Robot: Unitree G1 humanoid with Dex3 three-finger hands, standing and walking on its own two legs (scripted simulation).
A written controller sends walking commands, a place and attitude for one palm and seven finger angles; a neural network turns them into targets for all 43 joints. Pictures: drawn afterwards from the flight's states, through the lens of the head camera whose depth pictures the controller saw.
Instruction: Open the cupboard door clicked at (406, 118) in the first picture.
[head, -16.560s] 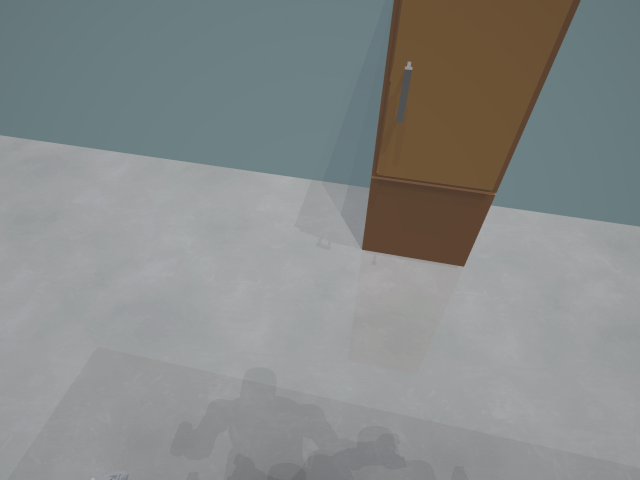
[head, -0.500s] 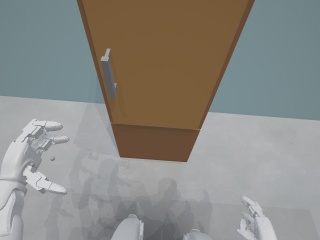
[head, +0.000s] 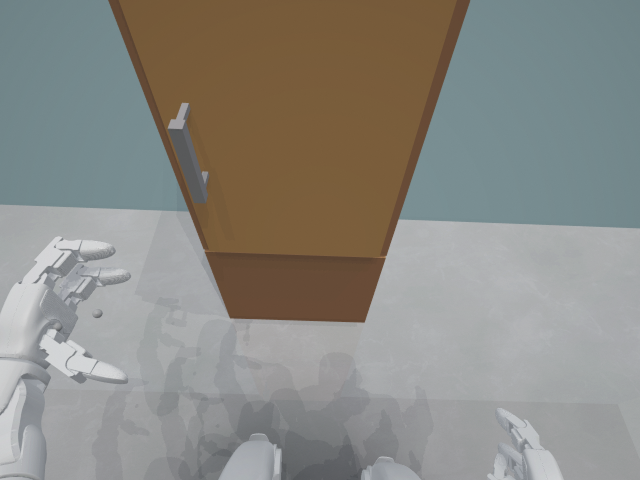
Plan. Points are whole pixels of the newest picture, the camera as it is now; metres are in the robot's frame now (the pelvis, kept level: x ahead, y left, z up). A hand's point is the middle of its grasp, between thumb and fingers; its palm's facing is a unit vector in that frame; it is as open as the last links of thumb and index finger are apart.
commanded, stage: raise the hand with hooked fingers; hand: left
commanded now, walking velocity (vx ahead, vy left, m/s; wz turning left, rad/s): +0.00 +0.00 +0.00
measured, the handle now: (192, 156) +0.56 +0.23 +0.04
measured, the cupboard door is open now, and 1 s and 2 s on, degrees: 0 0 0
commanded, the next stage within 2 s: move the hooked fingers beside the handle in 0.08 s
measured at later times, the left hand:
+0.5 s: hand (111, 283) +0.32 +0.27 +0.05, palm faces +0.02 -1.00 -0.03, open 14.0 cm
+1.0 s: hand (125, 237) +0.39 +0.28 +0.05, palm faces +0.02 -1.00 -0.01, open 14.0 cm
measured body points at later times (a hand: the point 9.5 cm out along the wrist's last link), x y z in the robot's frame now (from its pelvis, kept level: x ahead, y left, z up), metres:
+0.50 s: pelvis +0.00 -0.01 -0.01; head +0.07 +0.01 +0.44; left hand +0.32 +0.32 +0.06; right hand +0.14 -0.27 -0.10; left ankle +0.04 +0.11 -0.67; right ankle +0.00 -0.12 -0.67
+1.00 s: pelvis +0.00 +0.01 -0.01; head +0.09 +0.03 +0.43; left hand +0.39 +0.33 +0.05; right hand +0.08 -0.27 -0.11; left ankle +0.04 +0.11 -0.67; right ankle +0.00 -0.12 -0.67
